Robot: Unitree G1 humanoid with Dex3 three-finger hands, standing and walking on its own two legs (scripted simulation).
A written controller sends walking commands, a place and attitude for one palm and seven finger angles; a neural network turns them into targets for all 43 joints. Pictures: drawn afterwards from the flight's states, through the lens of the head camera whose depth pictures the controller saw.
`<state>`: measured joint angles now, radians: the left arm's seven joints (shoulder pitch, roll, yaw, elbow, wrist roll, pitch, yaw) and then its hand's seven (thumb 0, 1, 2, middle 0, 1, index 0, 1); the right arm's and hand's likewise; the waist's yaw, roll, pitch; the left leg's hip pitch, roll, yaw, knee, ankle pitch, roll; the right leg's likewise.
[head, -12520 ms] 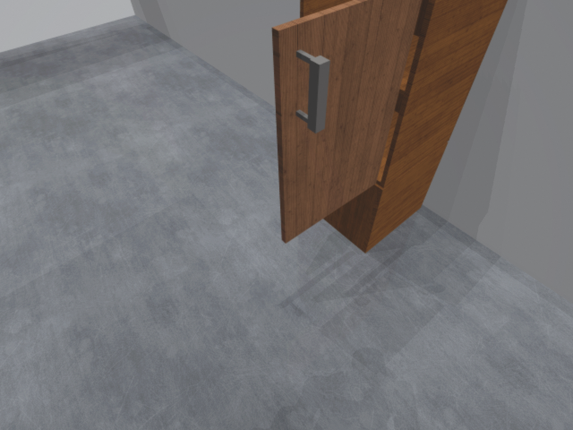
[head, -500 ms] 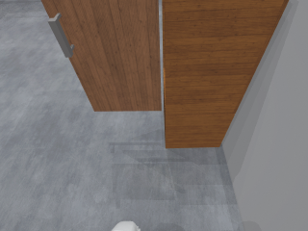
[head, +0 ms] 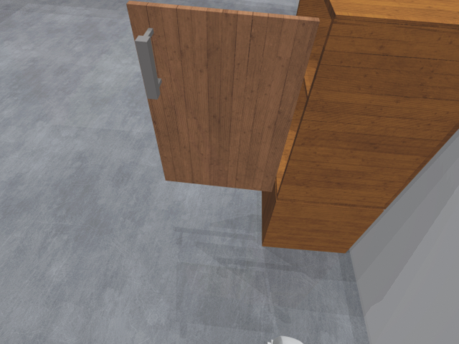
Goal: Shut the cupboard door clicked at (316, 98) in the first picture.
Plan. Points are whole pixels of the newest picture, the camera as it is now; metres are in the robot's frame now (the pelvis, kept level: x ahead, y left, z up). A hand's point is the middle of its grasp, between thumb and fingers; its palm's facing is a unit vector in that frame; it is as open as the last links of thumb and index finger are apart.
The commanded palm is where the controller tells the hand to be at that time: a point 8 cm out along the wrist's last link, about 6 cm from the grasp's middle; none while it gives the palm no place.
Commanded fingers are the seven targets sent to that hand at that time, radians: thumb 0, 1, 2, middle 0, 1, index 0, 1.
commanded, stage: take the last steps up to it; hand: left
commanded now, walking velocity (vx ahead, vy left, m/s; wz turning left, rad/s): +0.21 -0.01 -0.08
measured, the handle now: (151, 64) +0.64 +0.24 +0.13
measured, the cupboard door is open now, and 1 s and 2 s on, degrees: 88 88 88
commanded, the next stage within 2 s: come to a stop and stand still in 0.20 s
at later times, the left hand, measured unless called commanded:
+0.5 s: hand (170, 293) +0.24 +0.15 -0.17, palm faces -0.01 -0.98 -0.20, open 7.1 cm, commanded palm none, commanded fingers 0.00 0.90 0.90 -0.20 -0.30 -0.20 -0.30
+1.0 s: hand (136, 322) +0.18 +0.21 -0.18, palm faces -0.02 -0.98 -0.21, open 7.4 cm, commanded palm none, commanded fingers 0.00 0.90 0.90 -0.20 -0.30 -0.20 -0.30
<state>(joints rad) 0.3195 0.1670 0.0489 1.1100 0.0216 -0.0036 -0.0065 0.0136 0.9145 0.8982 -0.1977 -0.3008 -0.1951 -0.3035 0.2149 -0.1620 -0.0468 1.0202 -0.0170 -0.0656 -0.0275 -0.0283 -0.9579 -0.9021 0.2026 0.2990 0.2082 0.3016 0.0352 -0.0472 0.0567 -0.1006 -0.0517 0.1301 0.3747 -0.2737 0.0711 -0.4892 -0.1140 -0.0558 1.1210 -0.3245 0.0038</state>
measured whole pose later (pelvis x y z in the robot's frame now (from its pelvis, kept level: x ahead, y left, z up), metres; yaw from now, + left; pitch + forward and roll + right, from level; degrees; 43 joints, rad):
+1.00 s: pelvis +0.14 +0.01 +0.00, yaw -4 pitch +2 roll -2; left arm 0.21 0.21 0.06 1.02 0.01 0.07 0.02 0.01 0.91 0.90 -0.20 -0.30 -0.20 -0.30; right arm 0.13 -0.15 -0.04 1.00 -0.03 0.01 -0.04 0.00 -0.91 -0.90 0.20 0.30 0.21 0.30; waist 0.00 -0.01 0.08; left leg -0.33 0.05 0.09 0.45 -0.16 0.04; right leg -0.34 -0.03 -0.01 0.95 -0.50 0.04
